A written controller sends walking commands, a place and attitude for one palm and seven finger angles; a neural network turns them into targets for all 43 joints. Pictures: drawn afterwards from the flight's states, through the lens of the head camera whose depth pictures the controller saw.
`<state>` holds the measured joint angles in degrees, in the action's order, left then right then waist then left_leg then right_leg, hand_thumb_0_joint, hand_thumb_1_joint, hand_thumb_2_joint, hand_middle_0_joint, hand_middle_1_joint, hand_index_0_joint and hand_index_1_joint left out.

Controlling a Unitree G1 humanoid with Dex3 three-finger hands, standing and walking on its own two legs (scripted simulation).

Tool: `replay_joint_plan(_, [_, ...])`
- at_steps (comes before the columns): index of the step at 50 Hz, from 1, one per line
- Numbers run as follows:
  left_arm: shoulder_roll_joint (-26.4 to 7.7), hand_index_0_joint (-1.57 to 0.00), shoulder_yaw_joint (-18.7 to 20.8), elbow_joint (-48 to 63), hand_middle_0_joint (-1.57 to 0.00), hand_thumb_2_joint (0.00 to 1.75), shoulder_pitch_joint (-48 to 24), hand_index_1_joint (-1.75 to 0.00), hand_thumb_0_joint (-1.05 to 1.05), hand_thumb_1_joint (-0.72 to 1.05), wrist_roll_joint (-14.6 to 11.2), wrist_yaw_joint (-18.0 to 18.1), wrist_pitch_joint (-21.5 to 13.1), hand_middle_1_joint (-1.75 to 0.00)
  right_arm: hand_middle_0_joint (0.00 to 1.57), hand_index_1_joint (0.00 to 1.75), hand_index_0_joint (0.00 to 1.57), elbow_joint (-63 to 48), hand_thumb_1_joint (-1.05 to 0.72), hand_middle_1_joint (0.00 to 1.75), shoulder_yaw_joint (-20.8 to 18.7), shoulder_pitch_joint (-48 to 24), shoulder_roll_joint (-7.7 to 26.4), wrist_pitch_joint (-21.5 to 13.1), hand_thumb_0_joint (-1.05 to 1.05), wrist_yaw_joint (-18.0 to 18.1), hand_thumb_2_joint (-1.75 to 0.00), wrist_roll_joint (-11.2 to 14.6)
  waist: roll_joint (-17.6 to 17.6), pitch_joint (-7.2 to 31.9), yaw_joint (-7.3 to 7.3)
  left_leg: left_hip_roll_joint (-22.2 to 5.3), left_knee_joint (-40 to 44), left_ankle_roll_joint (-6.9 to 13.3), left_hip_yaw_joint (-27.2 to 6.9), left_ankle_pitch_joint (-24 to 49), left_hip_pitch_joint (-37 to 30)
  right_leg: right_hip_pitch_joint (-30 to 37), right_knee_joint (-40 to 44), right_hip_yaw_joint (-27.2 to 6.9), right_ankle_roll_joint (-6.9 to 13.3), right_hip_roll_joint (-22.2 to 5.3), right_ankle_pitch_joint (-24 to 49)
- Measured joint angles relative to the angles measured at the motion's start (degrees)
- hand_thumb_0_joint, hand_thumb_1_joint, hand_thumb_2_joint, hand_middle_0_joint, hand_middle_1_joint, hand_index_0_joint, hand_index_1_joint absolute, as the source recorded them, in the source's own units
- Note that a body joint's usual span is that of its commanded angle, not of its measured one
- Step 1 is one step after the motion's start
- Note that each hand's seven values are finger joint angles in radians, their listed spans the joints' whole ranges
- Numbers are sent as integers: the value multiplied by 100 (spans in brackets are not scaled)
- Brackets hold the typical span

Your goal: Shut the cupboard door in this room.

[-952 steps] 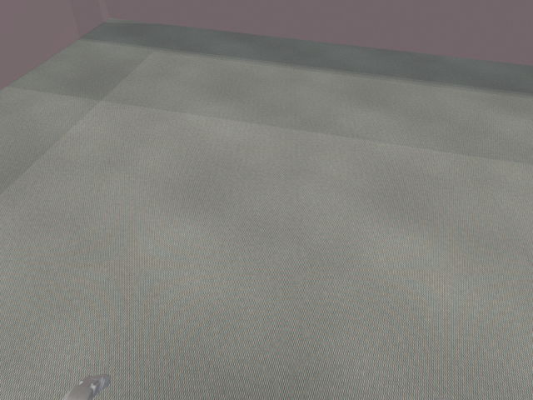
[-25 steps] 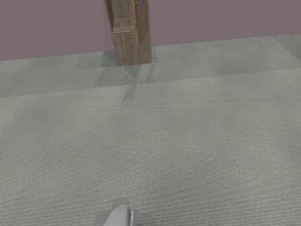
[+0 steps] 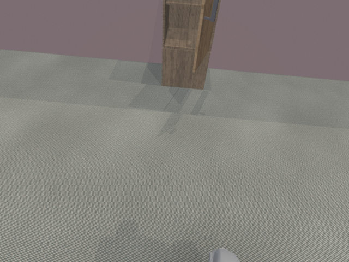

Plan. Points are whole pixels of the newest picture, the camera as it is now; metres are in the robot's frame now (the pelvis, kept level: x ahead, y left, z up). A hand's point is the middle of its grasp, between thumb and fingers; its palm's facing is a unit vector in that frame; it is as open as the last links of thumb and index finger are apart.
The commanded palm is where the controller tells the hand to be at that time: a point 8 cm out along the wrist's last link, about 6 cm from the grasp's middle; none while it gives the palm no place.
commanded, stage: turn or walk to find it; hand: left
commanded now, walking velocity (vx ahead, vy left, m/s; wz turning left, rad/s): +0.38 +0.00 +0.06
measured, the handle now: (211, 5) +1.41 -0.09 +0.07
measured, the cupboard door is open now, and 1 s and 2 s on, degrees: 72 72 72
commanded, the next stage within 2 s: stand and wait in 0.28 s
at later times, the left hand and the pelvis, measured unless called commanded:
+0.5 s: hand (140, 219) +0.26 +0.12 -0.16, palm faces +0.06 -0.97 -0.25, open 7.2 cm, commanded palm none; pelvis +0.20 -0.08 +0.00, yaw +2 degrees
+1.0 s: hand (139, 229) +0.24 +0.12 -0.18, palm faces +0.07 -0.99 -0.11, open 7.4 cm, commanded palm none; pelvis +0.27 -0.02 +0.00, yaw +0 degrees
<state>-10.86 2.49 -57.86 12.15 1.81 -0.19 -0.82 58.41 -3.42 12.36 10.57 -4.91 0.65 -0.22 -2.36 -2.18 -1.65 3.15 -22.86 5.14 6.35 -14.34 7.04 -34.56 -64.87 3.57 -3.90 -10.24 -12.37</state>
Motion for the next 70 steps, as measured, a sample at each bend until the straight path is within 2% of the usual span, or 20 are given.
replay_joint_plan(6, [-5,-20,7,238,-19,90,-522,-30,0,91,-18,-91,83,-30,20,30,20,258,-93,30,9,656,-19,46,-1,19,-90,-33,4,110,217,76,506,-96,-102,-166,-646,-106,1034,57,-39,87,509])
replay_joint_plan(10, [12,-20,-10,311,-19,90,-733,-30,0,91,-40,-123,95,-30,20,30,20,417,-92,30,25,1025,-83,72,0,38,-90,-77,105,4,416,28,542,-227,-138,-466,-956,184,1972,105,97,223,386])
replay_joint_plan(13, [47,-20,-37,359,-19,90,-813,-30,0,91,-51,-140,41,-30,20,30,20,574,-91,30,42,1264,-112,118,0,40,-90,-98,247,-95,524,-100,333,-375,-151,-845,-1116,590,2701,198,278,399,161])
replay_joint_plan(15, [64,-20,-62,390,-19,90,-807,-30,0,90,-33,-142,-111,-30,20,30,20,708,-91,30,52,1408,-145,164,0,19,-90,-78,347,-171,508,-264,-441,-452,-189,-1258,-965,980,3150,312,466,557,435])
replay_joint_plan(17, [120,-20,-79,371,-19,90,-788,-30,0,90,-32,-99,-285,-30,20,30,20,806,-91,30,72,1342,-165,257,1,-5,-90,-25,439,-332,465,-353,-2349,-405,-443,-1338,-223,1041,2824,428,654,631,242])
replay_joint_plan(19, [173,-20,-103,284,-19,90,-659,-30,0,90,-79,-60,-338,-30,20,30,20,813,-91,30,73,1204,-158,318,1,-13,-90,1,448,-429,413,-330,-3943,-385,-614,-1257,531,1301,2837,496,719,656,-12])
replay_joint_plan(20, [203,-20,-113,222,-19,90,-566,-30,0,90,-96,-35,-325,-30,20,30,20,787,-91,30,63,1108,-141,347,1,-14,-90,2,451,-445,383,-366,-4387,-398,-622,-1102,862,1455,2959,518,711,675,-42])
replay_joint_plan(22, [256,-20,-91,83,-20,90,-355,-30,0,91,-130,42,-290,-30,20,30,20,680,-91,30,50,870,-95,404,1,-6,-90,-23,460,-433,334,-499,-4670,-465,-612,-784,1429,1719,3269,544,668,724,23])
replay_joint_plan(25, [166,-21,-33,-114,-20,89,-97,-30,-2,94,-117,142,-235,-30,20,30,20,466,-91,30,36,505,-50,448,1,2,-90,-56,463,-351,290,-706,-4143,-614,-591,-499,1950,1994,3671,576,726,795,100])
replay_joint_plan(28, [131,-20,-73,-310,-20,90,120,-30,-1,94,-92,129,-154,-30,20,30,20,314,-91,30,48,204,-32,455,1,9,-90,-67,469,-233,244,-835,-3357,-741,-536,-273,2089,2165,3898,599,720,855,106])
replay_joint_plan(33, [228,-20,-137,-536,-19,90,354,-30,-1,92,-78,102,-96,-30,20,30,20,309,-93,30,82,-97,-12,440,1,42,-90,-52,442,-63,47,-817,-1900,-842,-419,-160,1585,2364,3950,616,641,929,-42])
replay_joint_plan(35, [284,-20,-157,-610,-19,90,437,-30,0,92,-93,109,-75,-30,20,30,20,346,-93,30,118,-143,-14,398,1,39,-90,-46,423,11,-22,-772,-1165,-847,-379,198,1166,2396,3812,630,575,950,-185])
replay_joint_plan(37, [300,-20,-177,-697,-19,90,468,-30,0,91,-119,127,-22,-30,20,30,20,412,-93,30,143,-177,-72,324,1,66,-90,-41,308,59,-50,-696,-797,-596,-348,222,883,2409,3600,638,490,887,-374])
replay_joint_plan(40, [310,-20,-212,-769,-19,90,520,-30,0,91,-126,164,47,-30,20,30,20,471,-94,30,225,-233,-193,320,0,99,-90,-32,56,94,-159,-584,-673,-472,-210,97,654,2589,3721,518,377,776,-349])
replay_joint_plan(49, [457,-20,-355,-885,-20,90,631,-30,0,90,-112,169,41,-30,20,30,20,461,-95,30,239,-271,-228,331,-1,165,-90,19,91,136,-46,-425,-132,-358,-29,249,321,2872,4272,371,224,664,-138])
replay_joint_plan(57, [300,-20,-304,-833,-19,90,591,-30,0,90,-111,225,61,-30,20,30,20,637,-95,30,254,65,-132,354,-1,155,-90,3,124,53,47,-303,24,-268,54,268,215,2898,4300,297,131,547,-149])
replay_joint_plan(64, [176,-20,-286,-783,-19,90,525,-30,0,91,-126,262,82,-30,20,30,20,853,-92,30,316,415,-276,403,0,117,-90,9,144,-13,115,-262,64,-240,90,261,136,2937,4278,261,102,505,-174])
replay_joint_plan(70, [212,-20,-295,-745,-19,90,476,-30,0,91,-132,273,107,-30,20,30,20,933,-91,30,337,578,-429,419,1,95,-90,17,157,-45,162,-239,96,-230,108,286,129,2902,4231,241,95,480,-184])
